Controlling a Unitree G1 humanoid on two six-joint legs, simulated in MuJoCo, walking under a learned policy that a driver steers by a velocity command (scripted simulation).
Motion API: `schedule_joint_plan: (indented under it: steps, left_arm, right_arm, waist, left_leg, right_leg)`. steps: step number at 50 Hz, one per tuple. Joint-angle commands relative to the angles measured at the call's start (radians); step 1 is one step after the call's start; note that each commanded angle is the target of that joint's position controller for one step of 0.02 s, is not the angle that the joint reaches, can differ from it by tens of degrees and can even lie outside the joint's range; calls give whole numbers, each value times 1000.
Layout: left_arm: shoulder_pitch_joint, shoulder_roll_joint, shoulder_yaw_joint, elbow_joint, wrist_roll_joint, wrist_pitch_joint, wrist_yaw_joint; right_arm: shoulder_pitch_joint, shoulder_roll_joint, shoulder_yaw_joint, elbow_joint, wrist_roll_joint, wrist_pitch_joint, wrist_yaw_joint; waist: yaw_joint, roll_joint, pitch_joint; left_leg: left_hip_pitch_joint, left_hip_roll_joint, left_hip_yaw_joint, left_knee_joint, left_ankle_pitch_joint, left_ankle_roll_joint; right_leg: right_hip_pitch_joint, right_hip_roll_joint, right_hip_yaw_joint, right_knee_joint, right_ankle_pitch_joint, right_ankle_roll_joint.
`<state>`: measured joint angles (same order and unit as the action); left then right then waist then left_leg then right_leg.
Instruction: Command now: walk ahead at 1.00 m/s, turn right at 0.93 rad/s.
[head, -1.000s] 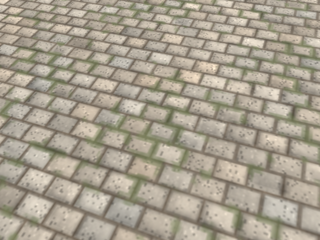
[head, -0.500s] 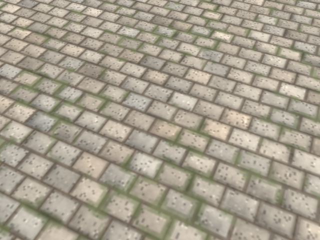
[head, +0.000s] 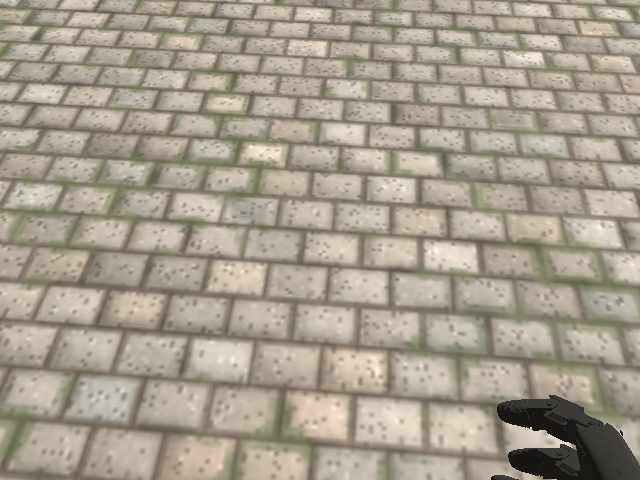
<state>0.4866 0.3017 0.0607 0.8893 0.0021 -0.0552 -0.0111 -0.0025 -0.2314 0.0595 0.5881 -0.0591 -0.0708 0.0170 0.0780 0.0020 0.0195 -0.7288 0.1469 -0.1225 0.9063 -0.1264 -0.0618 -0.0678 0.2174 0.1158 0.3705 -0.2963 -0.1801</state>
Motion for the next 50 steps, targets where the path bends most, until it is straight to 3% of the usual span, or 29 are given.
schedule_joint_plan:
  steps: [1, 3, 5, 7, 8, 9, 10, 11, 12, 16, 20, 23, 25, 27, 29, 30, 31, 32, 33, 34, 36, 38, 40, 42, 44, 45, 48, 49, 50]
  left_arm:
    - [-62, 185, 55, -91, -15, -30, -7]
    - [-47, 195, 63, -92, -10, -25, -5]
    - [-66, 219, 71, -102, -2, -24, 3]
    - [-167, 249, 75, -127, 10, -34, -3]
    - [-189, 103, 37, -162, 15, -47, 1]
    - [-63, 9, 1, -237, -40, -43, -6]
    - [-115, 95, 1, -200, -8, -18, 7]
    - [-192, 127, 9, -200, 12, -6, -1]
    - [-236, 123, 10, -204, 21, 4, -14]
    - [-327, 27, -22, -281, 41, 40, -57]
    - [-439, 44, -44, -346, 40, 38, -66]
    - [-560, 36, -63, -371, 35, 25, -86]
    - [-579, 42, -65, -365, 36, 16, -81]
    - [-456, 86, -49, -324, 52, 11, -60]
    - [-69, 164, -5, -199, 57, 9, -26]
    - [-18, 250, 20, -168, 57, 11, -3]
    - [-39, 309, 36, -196, 51, 16, 5]
    - [-57, 256, 40, -184, 36, 16, 10]
    - [-95, 217, 31, -154, 29, 6, 14]
    - [-128, 167, 23, -139, 31, -6, 11]
    - [-171, 98, 1, -131, 34, -30, 12]
    - [-155, 72, -5, -103, 15, -53, 8]
    - [-164, 66, -11, -91, 14, -72, -2]
    - [-216, 40, -22, -94, 4, -87, -6]
    - [-174, 73, -20, -82, -12, -103, 6]
    - [-183, 133, -6, -113, -12, -89, 41]
    - [-248, 210, 17, -152, 11, -26, 89]
    - [-311, 200, 16, -170, 6, -16, 87]
    - [-304, 68, -18, -177, 22, -23, 53]
  right_arm:
    - [-69, -83, -20, -68, 31, 2, 4]
    - [-87, -108, -29, -81, 35, -4, -3]
    - [10, -169, -55, -55, 33, -12, -17]
    - [374, -267, -106, 34, 33, -25, -45]
    - [595, -333, -134, 71, 4, -29, -65]
    - [472, -410, -151, 52, -22, -19, -56]
    - [349, -306, -148, 29, -11, -10, -47]
    - [294, -214, -127, 25, 0, -6, -43]
    - [297, -177, -119, 51, -2, -5, -38]
    - [401, -107, -99, 177, 26, -43, -18]
    - [364, -148, -105, 201, 24, -67, -4]
    - [425, -191, -111, 239, 32, -66, -3]
    - [485, -232, -114, 271, 30, -58, -9]
    - [507, -290, -122, 290, 29, -38, -27]
    - [447, -307, -123, 272, 39, -17, -39]
    - [483, -184, -102, 236, 18, -17, -27]
    - [553, -140, -92, 178, 59, -26, -14]
    - [382, -216, -107, 152, 55, -32, -20]
    - [336, -183, -98, 136, 60, -39, -16]
    - [338, -161, -91, 149, 48, -34, -13]
    - [417, -120, -83, 189, 31, 7, 3]
    - [356, -97, -85, 179, 26, 33, 20]
    - [257, -74, -79, 140, 31, 31, 24]
    - [205, -50, -68, 130, 34, 12, 33]
    - [177, -44, -66, 133, 42, -1, 53]
    - [164, -80, -87, 114, 99, -28, 47]
    - [408, -215, -151, 153, 86, -17, 57]
    - [576, -251, -173, 190, 84, 0, 46]
    - [605, -252, -162, 217, 84, 14, 21]
  waist:
    - [-6, -13, 46]
    - [13, -48, 20]
    - [-36, -60, -60]
    - [-249, -44, -250]
    - [-305, 120, -378]
    - [-146, 468, -471]
    - [-145, 266, -313]
    - [-152, 130, -194]
    - [-146, 38, -114]
    - [-93, 91, -10]
    - [-51, 74, 72]
    - [-85, 30, 128]
    - [-85, 50, 111]
    - [-3, 126, -13]
    - [190, 131, -195]
    - [109, -62, -288]
    - [29, -220, -456]
    - [72, -37, -328]
    - [25, -32, -143]
    - [-27, 35, -52]
    - [-108, 14, -11]
    - [-119, -21, 59]
    - [-121, -41, 135]
    - [-128, -32, 133]
    - [-102, -25, 74]
    - [-84, -47, -7]
    - [-225, -125, -159]
    - [-325, -80, -184]
    - [-282, 201, -130]
  left_leg:
    - [297, -97, 140, -237, 230, 7]
    - [319, -121, 124, -335, 221, 22]
    - [459, -167, 104, -400, 120, 39]
    - [855, -120, 72, -362, -52, 65]
    - [1087, 121, -169, -375, -428, 84]
    - [1182, 357, -792, -637, -658, 184]
    - [1055, 302, -756, -666, -816, 203]
    - [933, 250, -541, -641, -672, 189]
    - [825, 208, -383, -642, -452, 176]
    - [670, 124, -88, -694, -82, 151]
    - [574, 76, 128, -807, 127, 161]
    - [538, 65, 238, -926, 279, 162]
    - [666, 79, 285, -846, 706, 160]
    - [777, 107, 308, -580, 1141, 154]
    - [595, 86, 315, -44, 1028, 144]
    - [345, -25, 285, 336, 8, 141]
    - [33, -161, 125, 643, -384, 124]
    - [-87, -106, 48, 632, -252, 140]
    - [-102, -76, 72, 560, -184, 135]
    - [-47, -44, 70, 474, -173, 126]
    - [99, -20, 42, 386, -180, 109]
    - [60, -8, 36, 300, -158, 100]
    - [58, -31, 84, 157, -33, 95]
    - [202, -79, 181, -99, 191, 104]
    - [306, -143, 259, -259, 401, 125]
    - [350, -188, 234, -269, 425, 109]
    - [605, -276, 253, -281, 343, 128]
    - [794, -227, 168, -319, 386, 168]
    - [891, -117, 30, -371, 685, 200]
  right_leg:
    - [-274, -185, 227, -180, 439, -74]
    - [-152, -209, 252, -122, 530, -46]
    - [-58, -218, 274, 38, 730, 0]
    - [-167, -177, 240, 461, 720, 40]
    - [-342, -123, 159, 806, 183, 34]
    - [-620, -53, 43, 1037, -222, 67]
    - [-736, -161, 15, 1094, -102, 54]
    - [-742, -206, -17, 1047, -18, 62]
    - [-718, -238, -29, 1008, 12, 72]
    - [-729, -297, -14, 945, 27, 84]
    - [-707, -273, -35, 690, 192, 93]
    - [-521, -233, -180, 413, 289, 63]
    - [-450, -179, -241, 335, 242, 28]
    - [-282, -105, -262, 309, 120, -4]
    - [180, -130, -157, 197, 100, -54]
    - [408, -370, 121, 228, -84, -48]
    - [599, -597, 690, 54, -161, -163]
    - [514, -532, 599, -24, -100, -139]
    - [336, -503, 445, -52, 39, -132]
    - [172, -462, 347, -78, 131, -110]
    - [-47, -425, 196, -144, 172, -77]
    - [-110, -400, 86, -219, 192, -44]
    - [-176, -362, -82, -238, 627, -5]
    - [-238, -278, -251, -212, 824, 53]
    - [-158, -288, -281, -181, 864, 89]
    - [-84, -303, -255, -98, 950, 130]
    - [-8, -329, -260, 288, 1163, 213]
    - [-141, -302, -256, 585, 1004, 236]
    - [-333, -130, -255, 1004, -159, 255]
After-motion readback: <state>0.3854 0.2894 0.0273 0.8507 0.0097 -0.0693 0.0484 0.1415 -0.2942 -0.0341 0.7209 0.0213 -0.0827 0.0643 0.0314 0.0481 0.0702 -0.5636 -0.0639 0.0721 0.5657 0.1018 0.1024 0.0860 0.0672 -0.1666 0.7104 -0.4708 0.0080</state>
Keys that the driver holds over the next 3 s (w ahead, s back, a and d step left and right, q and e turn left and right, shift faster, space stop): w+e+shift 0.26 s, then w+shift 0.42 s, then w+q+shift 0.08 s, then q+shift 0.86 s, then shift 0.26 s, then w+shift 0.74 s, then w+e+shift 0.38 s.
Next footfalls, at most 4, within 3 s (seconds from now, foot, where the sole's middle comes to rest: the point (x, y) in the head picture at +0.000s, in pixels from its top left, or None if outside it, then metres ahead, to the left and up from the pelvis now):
0.14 left None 0.36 0.19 -0.77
0.58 right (425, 402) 0.67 -0.15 -0.77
0.98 left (440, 247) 1.11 -0.20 -0.77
1.48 right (498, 215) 1.24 -0.37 -0.77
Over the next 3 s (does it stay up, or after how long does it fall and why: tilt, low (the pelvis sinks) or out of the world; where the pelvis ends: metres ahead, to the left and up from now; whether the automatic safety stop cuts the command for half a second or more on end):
stays up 1.72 -0.03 0.00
